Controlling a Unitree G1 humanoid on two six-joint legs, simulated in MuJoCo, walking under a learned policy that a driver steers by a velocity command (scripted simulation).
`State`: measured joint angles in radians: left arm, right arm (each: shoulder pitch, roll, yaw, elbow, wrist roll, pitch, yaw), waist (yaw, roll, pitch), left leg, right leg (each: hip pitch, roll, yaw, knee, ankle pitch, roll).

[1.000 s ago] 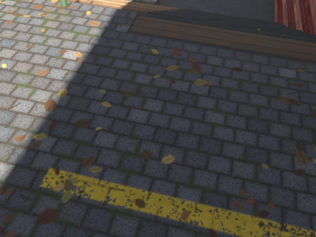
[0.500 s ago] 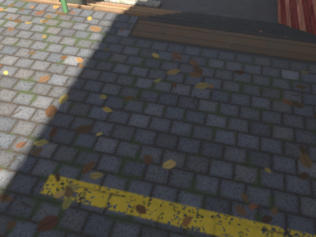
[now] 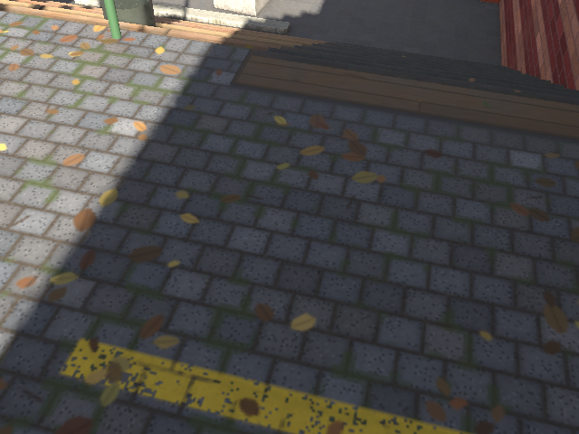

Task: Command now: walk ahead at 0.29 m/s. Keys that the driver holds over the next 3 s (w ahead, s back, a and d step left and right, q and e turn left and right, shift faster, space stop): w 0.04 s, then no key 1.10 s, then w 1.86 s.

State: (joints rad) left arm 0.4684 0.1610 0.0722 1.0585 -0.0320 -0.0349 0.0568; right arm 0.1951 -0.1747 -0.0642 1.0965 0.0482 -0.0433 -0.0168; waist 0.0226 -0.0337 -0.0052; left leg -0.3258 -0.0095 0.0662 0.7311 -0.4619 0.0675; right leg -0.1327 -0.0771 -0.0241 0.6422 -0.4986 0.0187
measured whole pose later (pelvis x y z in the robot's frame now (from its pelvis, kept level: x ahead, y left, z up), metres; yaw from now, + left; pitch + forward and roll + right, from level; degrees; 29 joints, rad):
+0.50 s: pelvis +0.12 -0.02 +0.01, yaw +1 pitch +2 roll +0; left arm 0.09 0.15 0.05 0.94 0.01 -0.02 0.01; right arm 0.27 -0.18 -0.03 1.11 0.01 -0.03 -0.04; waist -0.04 0.01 0.01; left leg -0.22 0.01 0.02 0.73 -0.51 -0.02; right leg -0.42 0.00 -0.04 0.58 -0.19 -0.03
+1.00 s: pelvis +0.16 -0.01 +0.01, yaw +0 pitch -1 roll +0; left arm 0.12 0.18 0.06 1.03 -0.01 0.01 0.03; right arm 0.29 -0.16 -0.03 1.13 0.00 -0.01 -0.03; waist -0.01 0.00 0.04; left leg -0.11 0.01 0.03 0.54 -0.41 0.00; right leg -0.32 0.00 -0.03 0.57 -0.24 -0.01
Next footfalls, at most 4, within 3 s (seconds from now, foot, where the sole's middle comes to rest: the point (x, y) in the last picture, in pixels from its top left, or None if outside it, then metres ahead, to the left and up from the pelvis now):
0.38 right None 0.24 -0.13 -0.75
0.56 left None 0.12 0.10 -0.75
1.98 left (269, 384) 0.66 0.08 -0.75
2.54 right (362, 286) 0.96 -0.17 -0.75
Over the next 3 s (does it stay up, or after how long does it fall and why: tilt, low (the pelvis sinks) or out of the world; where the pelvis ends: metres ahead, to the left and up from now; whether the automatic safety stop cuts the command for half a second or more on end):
stays up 1.03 -0.06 0.02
